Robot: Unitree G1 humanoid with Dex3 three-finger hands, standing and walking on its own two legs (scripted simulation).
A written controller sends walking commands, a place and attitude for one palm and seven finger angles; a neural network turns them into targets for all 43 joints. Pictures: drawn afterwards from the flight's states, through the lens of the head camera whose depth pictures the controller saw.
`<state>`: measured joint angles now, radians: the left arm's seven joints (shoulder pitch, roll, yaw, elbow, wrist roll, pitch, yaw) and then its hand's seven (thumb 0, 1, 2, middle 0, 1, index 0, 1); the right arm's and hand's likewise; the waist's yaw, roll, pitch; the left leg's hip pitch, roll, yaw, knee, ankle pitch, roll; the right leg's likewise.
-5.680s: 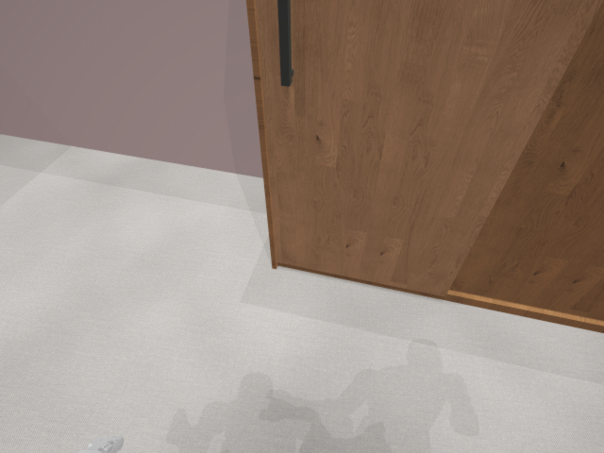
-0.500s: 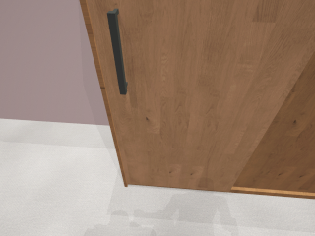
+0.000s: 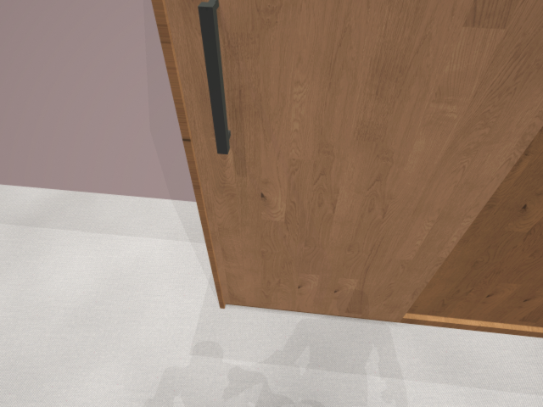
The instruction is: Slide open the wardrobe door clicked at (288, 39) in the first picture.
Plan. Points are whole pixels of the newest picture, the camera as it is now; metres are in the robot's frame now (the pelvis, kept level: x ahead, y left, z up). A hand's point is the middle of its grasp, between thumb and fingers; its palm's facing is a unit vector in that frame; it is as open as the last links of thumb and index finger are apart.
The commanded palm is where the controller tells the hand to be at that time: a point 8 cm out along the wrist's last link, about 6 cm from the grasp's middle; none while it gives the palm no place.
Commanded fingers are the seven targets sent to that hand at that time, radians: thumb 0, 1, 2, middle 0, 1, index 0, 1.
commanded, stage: look again from close up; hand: left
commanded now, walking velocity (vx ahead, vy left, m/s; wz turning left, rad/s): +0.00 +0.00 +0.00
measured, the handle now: (219, 84) +0.58 +0.13 +0.20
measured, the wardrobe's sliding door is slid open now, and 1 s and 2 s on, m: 0.00 0.00 0.00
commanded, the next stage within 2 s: shuffle to correct the standing spot in 1.70 s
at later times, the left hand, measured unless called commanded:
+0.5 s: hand out of the picture +0.08 +0.23 -0.16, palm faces -0.01 -0.95 -0.31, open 7.4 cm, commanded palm none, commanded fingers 0.00 0.90 0.90 -0.20 -0.30 -0.20 -0.30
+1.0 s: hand out of the picture +0.09 +0.23 -0.15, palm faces -0.01 -0.95 -0.32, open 7.4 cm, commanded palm none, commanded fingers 0.00 0.90 0.90 -0.20 -0.30 -0.20 -0.30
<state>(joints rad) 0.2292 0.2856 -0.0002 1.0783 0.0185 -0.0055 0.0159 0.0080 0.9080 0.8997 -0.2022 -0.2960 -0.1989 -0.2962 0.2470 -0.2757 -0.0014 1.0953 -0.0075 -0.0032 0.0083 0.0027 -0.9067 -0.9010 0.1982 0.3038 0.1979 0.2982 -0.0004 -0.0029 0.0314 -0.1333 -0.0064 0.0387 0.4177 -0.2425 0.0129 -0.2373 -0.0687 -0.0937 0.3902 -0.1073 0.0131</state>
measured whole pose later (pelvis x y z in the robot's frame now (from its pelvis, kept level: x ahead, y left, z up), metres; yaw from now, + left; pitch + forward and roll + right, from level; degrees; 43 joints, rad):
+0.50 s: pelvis +0.02 +0.00 +0.00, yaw +0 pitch -3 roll +0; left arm 0.17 0.30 0.00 1.08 0.02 -0.01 0.01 0.01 0.91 0.90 -0.20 -0.30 -0.20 -0.30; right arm 0.15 -0.31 0.00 1.09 -0.01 -0.01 0.00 0.00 -0.91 -0.90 0.20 0.30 0.20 0.30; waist 0.00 0.00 0.04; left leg -0.08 -0.01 0.03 0.36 -0.24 0.01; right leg -0.18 -0.07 -0.10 0.35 -0.11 0.02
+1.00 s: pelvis +0.02 +0.00 +0.01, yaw +0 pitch -3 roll +0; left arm 0.16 0.31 0.00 1.09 0.02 -0.01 0.01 0.01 0.91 0.90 -0.20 -0.30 -0.20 -0.30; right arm 0.16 -0.32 0.01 1.11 -0.01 -0.01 0.00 0.00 -0.91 -0.90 0.20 0.30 0.20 0.30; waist 0.00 0.00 0.04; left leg -0.05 0.00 0.03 0.32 -0.23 0.00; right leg -0.16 -0.06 -0.11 0.32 -0.11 0.01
